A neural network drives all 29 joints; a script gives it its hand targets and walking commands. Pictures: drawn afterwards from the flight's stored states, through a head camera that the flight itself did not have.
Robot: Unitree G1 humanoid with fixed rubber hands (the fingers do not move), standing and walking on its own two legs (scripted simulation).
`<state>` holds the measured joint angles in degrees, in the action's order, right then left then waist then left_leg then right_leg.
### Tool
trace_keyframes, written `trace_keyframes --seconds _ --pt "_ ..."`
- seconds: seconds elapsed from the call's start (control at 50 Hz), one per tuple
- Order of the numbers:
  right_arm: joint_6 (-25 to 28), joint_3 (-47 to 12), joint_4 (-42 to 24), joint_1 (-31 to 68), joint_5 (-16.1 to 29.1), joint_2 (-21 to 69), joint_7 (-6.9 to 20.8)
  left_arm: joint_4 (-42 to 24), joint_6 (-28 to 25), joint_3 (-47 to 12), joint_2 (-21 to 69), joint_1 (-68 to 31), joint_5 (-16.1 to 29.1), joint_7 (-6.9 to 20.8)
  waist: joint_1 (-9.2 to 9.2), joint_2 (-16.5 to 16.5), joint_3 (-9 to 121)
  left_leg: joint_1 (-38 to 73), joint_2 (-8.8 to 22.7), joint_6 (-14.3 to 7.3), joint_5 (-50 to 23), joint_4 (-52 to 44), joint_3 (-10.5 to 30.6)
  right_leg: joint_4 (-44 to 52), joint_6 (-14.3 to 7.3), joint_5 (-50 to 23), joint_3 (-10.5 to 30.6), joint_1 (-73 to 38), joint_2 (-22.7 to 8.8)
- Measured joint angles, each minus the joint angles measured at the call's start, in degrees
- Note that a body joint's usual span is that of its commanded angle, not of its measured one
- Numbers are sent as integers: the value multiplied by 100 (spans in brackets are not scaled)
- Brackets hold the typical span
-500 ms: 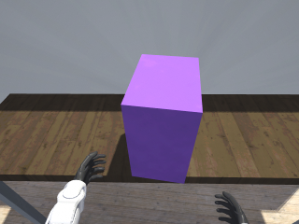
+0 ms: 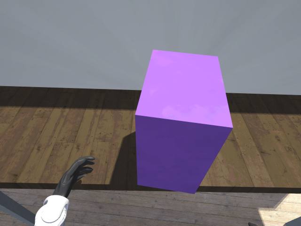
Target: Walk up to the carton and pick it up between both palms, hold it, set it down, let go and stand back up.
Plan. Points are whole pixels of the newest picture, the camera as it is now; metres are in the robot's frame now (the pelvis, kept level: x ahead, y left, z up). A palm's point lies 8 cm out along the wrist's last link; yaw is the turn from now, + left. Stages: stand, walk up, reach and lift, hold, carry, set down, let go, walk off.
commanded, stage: stand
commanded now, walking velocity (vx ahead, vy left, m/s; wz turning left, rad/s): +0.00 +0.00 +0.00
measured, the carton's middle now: (174, 125) +0.36 -0.06 +0.10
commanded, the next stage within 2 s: none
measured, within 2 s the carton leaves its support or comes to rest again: neither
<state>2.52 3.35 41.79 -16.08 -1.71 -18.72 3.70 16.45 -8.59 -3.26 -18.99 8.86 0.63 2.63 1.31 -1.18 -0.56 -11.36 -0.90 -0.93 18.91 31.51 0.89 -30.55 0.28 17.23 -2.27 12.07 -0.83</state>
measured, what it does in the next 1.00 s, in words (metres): stands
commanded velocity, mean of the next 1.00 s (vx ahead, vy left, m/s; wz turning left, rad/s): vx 0.00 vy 0.00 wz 0.00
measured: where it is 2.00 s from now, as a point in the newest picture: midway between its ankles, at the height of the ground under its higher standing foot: outside the picture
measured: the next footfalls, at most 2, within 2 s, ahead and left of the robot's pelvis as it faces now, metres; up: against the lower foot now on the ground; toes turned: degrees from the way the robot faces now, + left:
none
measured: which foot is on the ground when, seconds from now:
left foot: down 0.00-1.00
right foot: down 0.00-1.00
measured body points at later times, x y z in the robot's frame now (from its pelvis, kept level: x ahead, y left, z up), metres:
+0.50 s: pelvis +0.00 -0.02 +0.00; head +0.00 -0.02 +0.45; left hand +0.25 +0.21 +0.01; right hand +0.13 -0.32 -0.09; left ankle -0.02 +0.11 -0.73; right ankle -0.01 -0.12 -0.73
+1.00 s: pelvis -0.01 -0.03 +0.00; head -0.01 -0.03 +0.45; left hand +0.25 +0.21 +0.01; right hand +0.09 -0.33 -0.11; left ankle -0.02 +0.11 -0.73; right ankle -0.01 -0.12 -0.73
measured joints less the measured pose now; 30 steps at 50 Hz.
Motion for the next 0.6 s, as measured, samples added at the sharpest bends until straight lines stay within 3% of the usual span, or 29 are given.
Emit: trace_keyframes --seconds 0.28,0.6 --pt "-46 -127 -45 556 57 21 -16 254 -11 -76 -32 -131 24 -143 -81 56 16 108 8 81 -41 -131 84 8 -74 52 -70 -75 5" --pt "-170 -120 326 422 66 -197 -103 527 7 130 -199 -281 57 -268 8 86 -121 189 162 263 -154 -260 128 77 -248 -33 -114 -121 153"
